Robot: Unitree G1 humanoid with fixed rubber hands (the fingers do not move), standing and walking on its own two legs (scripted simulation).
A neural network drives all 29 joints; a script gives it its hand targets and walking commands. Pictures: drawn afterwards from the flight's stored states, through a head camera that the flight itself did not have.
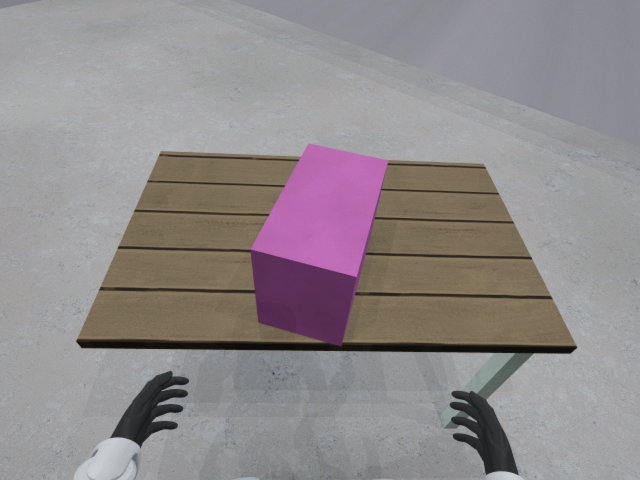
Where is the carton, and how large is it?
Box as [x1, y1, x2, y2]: [250, 143, 387, 345]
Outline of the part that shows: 308,143 250,249 258,322 341,345 371,232 387,160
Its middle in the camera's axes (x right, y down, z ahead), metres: +0.01 +0.00 +0.73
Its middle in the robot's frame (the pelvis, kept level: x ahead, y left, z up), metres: +0.53 -0.03 -0.06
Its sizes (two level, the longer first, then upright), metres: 0.293 0.160 0.208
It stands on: a table, 0.59 m high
